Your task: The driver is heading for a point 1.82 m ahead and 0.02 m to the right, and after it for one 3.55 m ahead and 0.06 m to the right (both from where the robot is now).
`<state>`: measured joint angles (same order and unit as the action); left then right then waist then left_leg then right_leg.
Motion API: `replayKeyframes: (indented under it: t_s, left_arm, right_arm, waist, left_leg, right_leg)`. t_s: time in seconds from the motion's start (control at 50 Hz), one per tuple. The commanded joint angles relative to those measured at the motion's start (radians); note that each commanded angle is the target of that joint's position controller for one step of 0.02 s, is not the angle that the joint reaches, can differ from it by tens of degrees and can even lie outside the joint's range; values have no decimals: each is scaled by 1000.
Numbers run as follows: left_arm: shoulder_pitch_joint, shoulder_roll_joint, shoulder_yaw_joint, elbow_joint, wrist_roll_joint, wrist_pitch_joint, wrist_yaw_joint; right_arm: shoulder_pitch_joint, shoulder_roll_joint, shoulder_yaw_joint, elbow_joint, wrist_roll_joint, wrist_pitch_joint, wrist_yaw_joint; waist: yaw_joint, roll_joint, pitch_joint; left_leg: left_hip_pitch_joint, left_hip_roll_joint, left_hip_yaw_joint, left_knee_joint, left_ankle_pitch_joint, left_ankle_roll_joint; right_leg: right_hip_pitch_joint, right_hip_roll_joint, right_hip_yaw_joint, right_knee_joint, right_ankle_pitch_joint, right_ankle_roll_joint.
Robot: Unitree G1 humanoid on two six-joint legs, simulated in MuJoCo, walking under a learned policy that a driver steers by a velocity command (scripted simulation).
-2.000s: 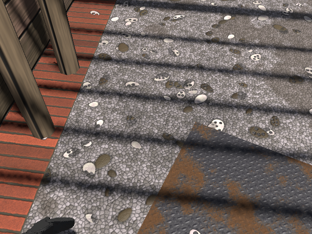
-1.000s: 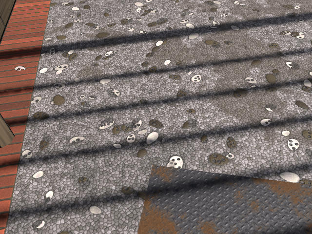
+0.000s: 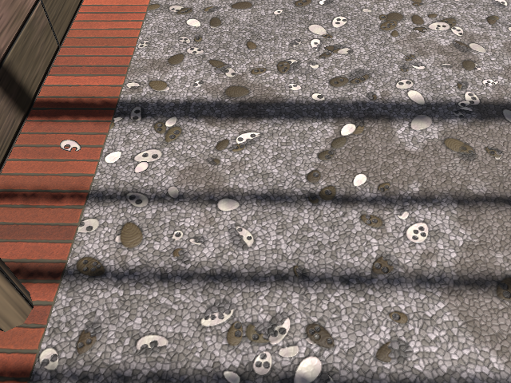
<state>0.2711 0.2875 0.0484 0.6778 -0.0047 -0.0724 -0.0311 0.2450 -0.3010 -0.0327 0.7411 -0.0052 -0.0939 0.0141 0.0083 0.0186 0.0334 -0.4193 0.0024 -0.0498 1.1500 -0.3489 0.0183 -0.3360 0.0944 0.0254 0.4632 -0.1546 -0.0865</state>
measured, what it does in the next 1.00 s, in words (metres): walks ahead: left foot, then right foot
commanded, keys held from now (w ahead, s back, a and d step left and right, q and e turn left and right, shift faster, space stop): w+e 0.16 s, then w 0.52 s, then no key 0.06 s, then q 0.26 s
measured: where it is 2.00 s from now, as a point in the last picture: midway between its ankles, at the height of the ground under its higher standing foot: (289, 349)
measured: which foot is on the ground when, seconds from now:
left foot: up 0.00-0.32, down 0.34-0.86, up 0.88-1.00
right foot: down 0.00-0.38, up 0.40-0.82, down 0.84-1.00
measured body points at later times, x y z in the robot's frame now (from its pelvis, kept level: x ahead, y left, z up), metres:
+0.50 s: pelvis +0.29 +0.04 +0.00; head +0.31 +0.04 +0.45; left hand +0.42 +0.29 -0.12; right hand +0.37 -0.25 -0.09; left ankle +0.35 +0.12 -0.74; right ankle +0.19 -0.08 -0.65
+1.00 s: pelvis +0.50 -0.05 +0.00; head +0.54 -0.06 +0.44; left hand +0.73 +0.17 -0.09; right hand +0.52 -0.34 -0.14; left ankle +0.46 +0.10 -0.66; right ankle +0.58 -0.17 -0.74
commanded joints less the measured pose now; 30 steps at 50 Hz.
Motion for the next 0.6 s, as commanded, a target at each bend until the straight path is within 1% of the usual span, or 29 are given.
replayKeyframes:
  t_s: [0.02, 0.04, 0.08, 0.12, 0.16, 0.2, 0.24, 0.28, 0.3, 0.32, 0.34, 0.36, 0.38, 0.4, 0.42, 0.44, 0.46, 0.48, 0.5, 0.52, 0.54, 0.56, 0.6]
  left_arm:
    - [22, 131, 35, -69, -1, -6, 13]
    - [26, 137, 37, -65, -5, -6, 18]
    - [44, 161, 46, -52, -9, -2, 31]
    - [64, 170, 49, -38, -13, 5, 41]
    - [91, 172, 51, -22, -17, 14, 48]
    - [121, 167, 49, -2, -19, 17, 50]
    - [147, 152, 45, 19, -21, 21, 50]
    - [149, 152, 47, 31, -16, 27, 52]
    - [143, 157, 50, 34, -13, 30, 52]
    - [128, 156, 50, 34, -12, 34, 51]
    - [116, 135, 42, 28, -9, 35, 48]
    - [102, 101, 25, 7, 4, 34, 47]
    - [257, 27, 1, 11, -13, 21, 42]
    - [250, 80, 5, 19, -24, 12, 43]
    - [124, 150, 24, 5, -30, 8, 42]
    - [41, 148, 24, -17, -22, 6, 43]
    - [-3, 137, 24, -30, -6, 1, 40]
    - [1, 124, 26, -30, 0, 0, 36]
    - [18, 105, 23, -24, -2, 1, 34]
    - [30, 85, 19, -19, -3, 3, 32]
    - [22, 72, 15, -22, -1, 4, 32]
    - [-8, 62, 10, -34, 3, 4, 32]
    - [-75, 47, 2, -53, 8, 0, 31]
  right_arm:
    - [-32, -106, -32, -97, -13, -19, -5]
    - [-30, -95, -29, -93, -15, -11, -7]
    - [-86, -77, -23, -107, -15, -2, -13]
    - [-164, -58, -16, -122, -13, -4, -13]
    - [-232, -47, -12, -133, -7, -10, -7]
    - [-273, -50, -12, -138, 1, -18, 2]
    - [-299, -63, -17, -145, 5, -26, 10]
    - [-295, -82, -26, -147, 6, -33, 14]
    - [-275, -91, -31, -144, 6, -36, 13]
    - [-222, -104, -40, -131, 4, -40, 10]
    - [-122, -132, -56, -107, -2, -44, 4]
    - [38, -176, -70, -88, -13, -45, -2]
    - [160, -256, -96, -46, -12, -30, 0]
    - [188, -184, -81, -26, 20, -25, 12]
    - [127, -127, -64, -34, 25, -22, 10]
    - [61, -110, -55, -46, 12, -15, 8]
    - [26, -89, -46, -44, 5, -11, 9]
    - [9, -74, -38, -44, -5, -13, 8]
    - [2, -67, -36, -41, -6, -14, 8]
    - [7, -69, -36, -34, 0, -16, 8]
    - [15, -81, -39, -25, 5, -18, 7]
    - [24, -98, -43, -17, 10, -19, 5]
    - [40, -122, -48, -1, 13, -14, -1]
  waist:
    - [-12, -70, -80]
    - [-16, -74, -71]
    - [-4, -72, -45]
    - [21, -85, -33]
    - [48, -100, -32]
    - [69, -105, -34]
    - [79, -108, -26]
    - [68, -124, -16]
    - [56, -137, -14]
    - [24, -144, -32]
    - [-25, -131, -102]
    - [-98, -66, -246]
    - [-66, 212, -387]
    - [-84, 230, -347]
    - [-100, 113, -181]
    - [-82, 41, -93]
    - [-63, 26, -28]
    - [-36, 50, -19]
    - [-21, 73, -24]
    - [-14, 85, -33]
    - [-13, 85, -32]
    - [-17, 76, -23]
    - [-34, 55, -14]
  left_leg:
    - [-227, 72, -41, -88, 51, -32]
    - [-223, 69, -28, -126, 60, -50]
    - [-227, 57, -13, -246, 143, -81]
    - [-183, 35, -10, -397, 286, -94]
    - [-119, 5, -6, -521, 398, -94]
    - [-79, -6, -6, -584, 466, -85]
    - [-82, -2, -19, -634, 455, -64]
    - [-82, 3, -24, -666, 386, -34]
    - [-61, 2, -15, -676, 339, -16]
    - [12, -11, 7, -708, 314, 9]
    - [167, 0, 10, -726, 329, 45]
    - [429, 133, -126, -681, 340, 114]
    - [802, 343, -533, -709, 185, 290]
    - [794, 386, -739, -835, -65, 297]
    - [653, 347, -621, -861, -137, 248]
    - [518, 305, -499, -881, -62, 217]
    - [413, 267, -419, -911, 41, 216]
    - [352, 233, -358, -931, 124, 204]
    - [318, 207, -314, -950, 180, 201]
    - [302, 197, -277, -962, 234, 208]
    - [289, 197, -247, -974, 286, 217]
    - [282, 199, -221, -988, 330, 225]
    - [284, 191, -170, -1003, 387, 221]
  right_leg:
    - [247, -263, 372, -227, 205, -196]
    - [213, -255, 345, -233, 242, -200]
    - [160, -232, 298, -245, 267, -193]
    - [117, -193, 258, -240, 235, -159]
    - [93, -172, 251, -225, 190, -130]
    - [112, -190, 268, -215, 147, -118]
    - [182, -221, 304, -180, 124, -111]
    - [254, -255, 343, -139, 154, -102]
    - [278, -266, 354, -117, 203, -96]
    - [288, -254, 345, -65, 307, -84]
    - [275, -206, 309, 52, 418, -61]
    - [155, -153, 256, 295, 313, -29]
    - [-210, 3, 143, 649, -158, 56]
    - [-374, -15, 170, 771, -423, 62]
    - [-431, -67, 173, 813, -344, 58]
    - [-417, -110, 124, 784, -266, 59]
    - [-405, -140, 100, 726, -214, 64]
    - [-359, -171, 92, 679, -172, 66]
    - [-321, -181, 80, 647, -153, 71]
    - [-307, -186, 65, 619, -146, 77]
    - [-310, -191, 52, 584, -132, 85]
    - [-325, -197, 43, 533, -105, 94]
    - [-333, -203, 32, 411, -2, 105]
